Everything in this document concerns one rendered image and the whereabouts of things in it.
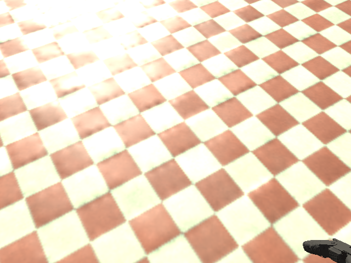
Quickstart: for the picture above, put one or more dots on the right robot hand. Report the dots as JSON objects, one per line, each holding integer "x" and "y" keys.
{"x": 336, "y": 250}

